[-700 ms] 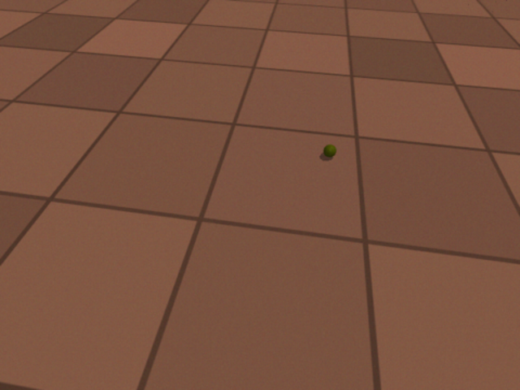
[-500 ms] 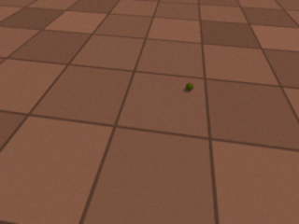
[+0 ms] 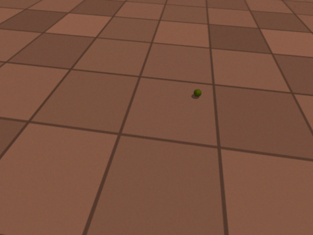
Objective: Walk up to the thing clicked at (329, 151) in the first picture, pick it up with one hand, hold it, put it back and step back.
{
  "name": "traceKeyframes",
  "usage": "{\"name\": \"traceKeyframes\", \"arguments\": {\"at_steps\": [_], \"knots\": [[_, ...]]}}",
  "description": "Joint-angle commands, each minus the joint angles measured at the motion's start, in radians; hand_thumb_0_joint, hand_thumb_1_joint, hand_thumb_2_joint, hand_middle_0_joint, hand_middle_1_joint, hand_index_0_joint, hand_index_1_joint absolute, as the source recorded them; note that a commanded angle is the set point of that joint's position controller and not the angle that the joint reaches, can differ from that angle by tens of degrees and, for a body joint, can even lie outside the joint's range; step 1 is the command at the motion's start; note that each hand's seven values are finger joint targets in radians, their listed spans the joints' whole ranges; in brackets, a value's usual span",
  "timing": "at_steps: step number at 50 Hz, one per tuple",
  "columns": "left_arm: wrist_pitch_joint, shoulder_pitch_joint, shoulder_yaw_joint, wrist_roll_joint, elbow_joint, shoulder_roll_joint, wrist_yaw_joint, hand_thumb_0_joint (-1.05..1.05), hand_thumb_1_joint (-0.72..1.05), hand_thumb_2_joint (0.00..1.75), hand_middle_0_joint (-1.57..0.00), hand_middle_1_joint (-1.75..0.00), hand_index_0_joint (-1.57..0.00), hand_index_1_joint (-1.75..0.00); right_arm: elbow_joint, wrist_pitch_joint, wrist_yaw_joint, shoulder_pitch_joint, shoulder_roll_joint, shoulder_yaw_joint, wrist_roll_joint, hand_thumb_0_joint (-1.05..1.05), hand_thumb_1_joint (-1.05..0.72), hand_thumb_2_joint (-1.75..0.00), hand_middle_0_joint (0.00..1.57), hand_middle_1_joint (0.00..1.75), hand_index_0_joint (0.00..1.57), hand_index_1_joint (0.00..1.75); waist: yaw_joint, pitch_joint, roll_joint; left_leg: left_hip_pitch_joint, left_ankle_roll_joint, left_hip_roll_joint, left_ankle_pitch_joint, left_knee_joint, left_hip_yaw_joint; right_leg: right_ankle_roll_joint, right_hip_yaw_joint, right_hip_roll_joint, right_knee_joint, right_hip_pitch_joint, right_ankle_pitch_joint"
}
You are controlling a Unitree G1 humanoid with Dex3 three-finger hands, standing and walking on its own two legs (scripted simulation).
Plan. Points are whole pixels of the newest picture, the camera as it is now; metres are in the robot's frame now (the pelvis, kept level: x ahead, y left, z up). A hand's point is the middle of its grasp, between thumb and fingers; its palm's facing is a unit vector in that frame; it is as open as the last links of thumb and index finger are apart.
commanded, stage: stand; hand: left
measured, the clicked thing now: (197, 92) +1.51 -0.41 -0.74
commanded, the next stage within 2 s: walk up in 0.42 s
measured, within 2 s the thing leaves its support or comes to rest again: neither
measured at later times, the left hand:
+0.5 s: hand out of the picture +0.07 +0.26 -0.15, palm faces -0.08 -0.94 -0.34, open 7.4 cm
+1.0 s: hand (95, 191) +0.28 +0.21 -0.13, palm faces -0.37 -0.81 -0.46, open 7.4 cm
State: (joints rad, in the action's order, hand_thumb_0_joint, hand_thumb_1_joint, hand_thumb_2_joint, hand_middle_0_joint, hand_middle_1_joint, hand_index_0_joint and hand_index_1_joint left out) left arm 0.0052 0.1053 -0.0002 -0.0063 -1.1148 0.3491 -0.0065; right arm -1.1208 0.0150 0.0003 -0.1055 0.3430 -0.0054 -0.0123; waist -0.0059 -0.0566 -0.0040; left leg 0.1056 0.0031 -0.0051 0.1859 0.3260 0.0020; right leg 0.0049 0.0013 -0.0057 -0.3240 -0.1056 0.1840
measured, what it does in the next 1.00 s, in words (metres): walks ahead, turning right: right foot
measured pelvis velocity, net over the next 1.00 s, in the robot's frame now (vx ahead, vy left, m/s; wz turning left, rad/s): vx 0.17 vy -0.05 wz -0.49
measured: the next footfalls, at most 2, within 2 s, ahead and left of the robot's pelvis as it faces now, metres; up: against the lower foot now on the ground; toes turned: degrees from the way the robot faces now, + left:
right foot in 0.72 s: +0.10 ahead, -0.20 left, +0.00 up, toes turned -25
left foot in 1.16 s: +0.51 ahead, +0.00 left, +0.00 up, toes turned -33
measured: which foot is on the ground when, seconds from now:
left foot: down 0.00-0.72, up 0.74-1.00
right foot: down 0.00-0.48, up 0.50-0.70, down 0.72-1.00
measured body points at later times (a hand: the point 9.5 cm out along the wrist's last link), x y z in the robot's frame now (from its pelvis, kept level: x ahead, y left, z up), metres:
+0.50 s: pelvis +0.00 +0.00 +0.00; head +0.01 -0.01 +0.45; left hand +0.07 +0.31 -0.13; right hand +0.08 -0.31 -0.13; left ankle -0.01 +0.12 -0.74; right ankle -0.01 -0.12 -0.74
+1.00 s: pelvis +0.17 -0.05 -0.01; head +0.16 -0.10 +0.44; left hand +0.30 +0.25 -0.10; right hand +0.19 -0.40 -0.12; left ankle +0.37 +0.04 -0.68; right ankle +0.07 -0.18 -0.75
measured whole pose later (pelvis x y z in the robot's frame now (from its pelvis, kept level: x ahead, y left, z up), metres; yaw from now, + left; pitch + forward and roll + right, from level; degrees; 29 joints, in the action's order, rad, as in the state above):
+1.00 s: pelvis +0.17 -0.05 -0.01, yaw -28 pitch -2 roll -1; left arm 0.08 0.42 0.04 0.01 -0.95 0.36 -0.01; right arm -0.81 0.00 0.17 -0.09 0.46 0.06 -0.05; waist -0.04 -0.04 0.14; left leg 0.64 0.03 -0.10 0.21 0.95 -0.07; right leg 0.02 -0.05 -0.02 -0.44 -0.11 0.30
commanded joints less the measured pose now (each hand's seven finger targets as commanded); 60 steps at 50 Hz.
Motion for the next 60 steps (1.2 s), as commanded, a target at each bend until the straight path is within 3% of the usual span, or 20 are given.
{"name": "traceKeyframes", "arguments": {"at_steps": [1,20,21,23,24,25,27,29,34,35,36,38,41,45,53,56,57,58,59,60], "knots": [[0.027,-0.039,0.037,-0.004,0.060,0.211,0.016,0.00,0.90,0.90,-0.20,-0.30,-0.20,-0.30,0.064,0.019,-0.012,0.032,0.210,0.039,0.003,0.00,-0.90,-0.90,0.20,0.30,0.20,0.30,0.005,0.092,0.004,-0.014,-0.027,-0.122,-0.162,-0.047,-0.096,-0.030,-0.085,-0.124,0.036,0.019,-0.154],[0.024,-0.023,0.035,-0.004,0.058,0.210,0.015,0.00,0.90,0.90,-0.20,-0.30,-0.20,-0.30,0.057,0.019,-0.011,0.030,0.216,0.041,0.004,0.00,-0.90,-0.90,0.20,0.30,0.20,0.30,0.002,0.070,0.008,-0.011,-0.027,-0.120,-0.116,-0.058,-0.102,-0.031,-0.086,-0.123,0.040,-0.002,-0.103],[0.020,0.075,0.113,-0.017,0.145,0.353,-0.026,0.00,0.90,0.90,-0.20,-0.30,-0.20,-0.30,0.195,0.047,0.035,0.055,0.376,0.151,-0.035,0.00,-0.90,-0.90,0.20,0.30,0.20,0.30,0.024,0.086,0.091,-0.168,-0.080,-0.112,0.414,0.123,-0.029,-0.095,-0.242,-0.119,-0.009,-0.282,0.346],[0.022,-0.159,0.109,-0.015,0.223,0.284,-0.049,0.00,0.90,0.90,-0.20,-0.30,-0.20,-0.30,0.178,0.045,0.053,-0.108,0.357,0.164,-0.033,0.00,-0.90,-0.90,0.20,0.30,0.20,0.30,0.174,0.006,0.128,-0.360,-0.157,-0.215,0.604,-0.017,-0.158,-0.042,-0.139,-0.069,-0.130,-0.724,0.384],[0.027,-0.221,0.106,-0.011,0.264,0.236,-0.051,0.00,0.90,0.90,-0.20,-0.30,-0.20,-0.30,0.185,0.043,0.053,-0.144,0.371,0.177,-0.032,0.00,-0.90,-0.90,0.20,0.30,0.20,0.30,0.201,0.024,0.273,-0.357,-0.227,-0.400,0.583,-0.171,-0.326,-0.043,-0.005,-0.023,-0.457,-0.783,0.290],[0.031,-0.164,0.107,-0.019,0.259,0.252,-0.047,0.00,0.90,0.90,-0.20,-0.30,-0.20,-0.30,0.225,0.047,0.055,-0.067,0.379,0.185,-0.034,0.00,-0.90,-0.90,0.20,0.30,0.20,0.30,0.146,0.032,0.213,-0.285,-0.256,-0.486,0.464,-0.201,-0.338,-0.036,-0.018,-0.106,-0.564,-0.749,0.301],[0.028,-0.038,0.112,-0.015,0.223,0.279,-0.061,0.00,0.90,0.90,-0.20,-0.30,-0.20,-0.30,0.281,0.056,0.059,0.013,0.332,0.170,-0.035,0.00,-0.90,-0.90,0.20,0.30,0.20,0.30,0.058,0.073,0.058,-0.138,-0.213,-0.419,0.429,-0.208,-0.195,-0.027,-0.030,-0.149,-0.617,-0.573,0.233],[0.012,0.096,0.127,-0.006,0.207,0.291,-0.088,0.00,0.90,0.90,-0.20,-0.30,-0.20,-0.30,0.328,0.060,0.073,0.139,0.360,0.182,-0.035,0.00,-0.90,-0.90,0.20,0.30,0.20,0.30,-0.022,0.057,0.192,-0.062,-0.183,-0.371,0.470,-0.198,-0.054,-0.006,0.021,-0.181,-0.576,-0.458,0.198],[0.031,0.228,0.146,-0.002,0.175,0.292,-0.088,0.00,0.90,0.90,-0.20,-0.30,-0.20,-0.30,0.363,0.034,0.093,0.167,0.332,0.176,-0.050,0.00,-0.90,-0.90,0.20,0.30,0.20,0.30,-0.070,0.052,0.038,0.221,-0.127,-0.224,0.480,0.121,0.211,-0.011,0.172,-0.099,-0.378,-0.032,0.083],[0.040,0.374,0.166,0.000,0.138,0.332,-0.072,0.00,0.90,0.90,-0.20,-0.30,-0.20,-0.30,0.378,0.027,0.095,0.186,0.305,0.164,-0.053,0.00,-0.90,-0.90,0.20,0.30,0.20,0.30,-0.141,0.084,-0.112,0.335,-0.100,-0.162,0.457,0.398,0.255,-0.037,0.133,-0.069,-0.309,0.121,0.133],[0.050,0.510,0.189,-0.005,0.111,0.400,-0.046,0.00,0.90,0.90,-0.20,-0.30,-0.20,-0.30,0.405,0.022,0.104,0.198,0.238,0.133,-0.055,0.00,-0.90,-0.90,0.20,0.30,0.20,0.30,-0.214,0.055,-0.341,0.569,-0.057,-0.056,0.491,0.757,0.241,-0.103,-0.091,-0.113,-0.165,0.210,0.381],[0.053,0.412,0.180,-0.001,0.195,0.454,-0.014,0.00,0.90,0.90,-0.20,-0.30,-0.20,-0.30,0.483,0.030,0.127,0.262,0.247,0.114,-0.029,0.00,-0.90,-0.90,0.20,0.30,0.20,0.30,-0.142,0.014,-0.259,0.802,0.011,0.002,0.427,0.964,-0.096,-0.279,-0.956,-0.411,0.278,0.136,0.822],[0.076,0.191,0.158,0.013,0.253,0.425,0.025,0.00,0.90,0.90,-0.20,-0.30,-0.20,-0.30,0.407,0.040,0.127,0.168,0.344,0.130,-0.014,0.00,-0.90,-0.90,0.20,0.30,0.20,0.30,-0.008,-0.017,-0.078,0.723,0.001,-0.123,0.246,0.870,-0.152,-0.229,-0.650,-0.358,0.187,0.065,0.595],[0.110,0.164,0.141,0.018,0.269,0.389,0.030,0.00,0.90,0.90,-0.20,-0.30,-0.20,-0.30,0.382,0.005,0.146,0.061,0.334,0.137,-0.034,0.00,-0.90,-0.90,0.20,0.30,0.20,0.30,0.033,-0.055,-0.116,0.530,0.018,-0.105,0.051,0.698,-0.087,-0.149,-0.347,-0.206,0.173,-0.164,0.406],[0.128,0.213,0.151,0.003,0.289,0.414,0.046,0.00,0.90,0.90,-0.20,-0.30,-0.20,-0.30,0.457,0.001,0.169,0.117,0.288,0.138,-0.041,0.00,-0.90,-0.90,0.20,0.30,0.20,0.30,0.035,-0.001,-0.089,0.360,0.026,-0.097,-0.045,0.400,-0.047,-0.151,-0.206,-0.161,0.055,-0.158,0.074],[0.112,0.094,0.146,-0.009,0.319,0.416,0.056,0.00,0.90,0.90,-0.20,-0.30,-0.20,-0.30,0.387,-0.002,0.152,-0.174,0.321,0.181,-0.035,0.00,-0.90,-0.90,0.20,0.30,0.20,0.30,0.199,0.096,-0.076,-0.023,-0.008,-0.081,0.014,0.331,-0.030,-0.120,-0.198,-0.192,-0.239,-0.287,-0.094],[0.108,0.120,0.123,-0.020,0.328,0.351,0.060,0.00,0.90,0.90,-0.20,-0.30,-0.20,-0.30,0.341,0.003,0.132,-0.350,0.388,0.215,-0.042,0.00,-0.90,-0.90,0.20,0.30,0.20,0.30,0.273,0.175,0.102,-0.247,-0.027,-0.068,0.143,0.278,-0.095,-0.078,-0.144,-0.111,-0.602,-0.412,-0.084],[0.108,0.184,0.081,-0.013,0.328,0.220,0.065,0.00,0.90,0.90,-0.20,-0.30,-0.20,-0.30,0.341,0.010,0.110,-0.408,0.451,0.228,-0.048,0.00,-0.90,-0.90,0.20,0.30,0.20,0.30,0.270,0.157,0.420,-0.288,-0.023,-0.247,0.473,0.104,-0.374,-0.067,-0.088,0.033,-0.907,-0.624,0.392],[0.103,0.264,0.075,0.012,0.333,0.245,0.072,0.00,0.90,0.90,-0.20,-0.30,-0.20,-0.30,0.396,0.021,0.096,-0.235,0.492,0.224,-0.022,0.00,-0.90,-0.90,0.20,0.30,0.20,0.30,0.152,0.113,0.464,-0.164,-0.074,-0.391,0.705,-0.188,-0.760,-0.088,-0.041,0.088,-1.057,-0.725,0.405],[0.103,0.278,0.079,0.009,0.296,0.291,0.074,0.00,0.90,0.90,-0.20,-0.30,-0.20,-0.30,0.422,0.020,0.092,-0.096,0.492,0.226,0.009,0.00,-0.90,-0.90,0.20,0.30,0.20,0.30,0.082,0.076,0.352,-0.004,-0.109,-0.404,0.774,-0.258,-0.803,-0.104,-0.111,-0.016,-1.102,-0.654,0.292]]}}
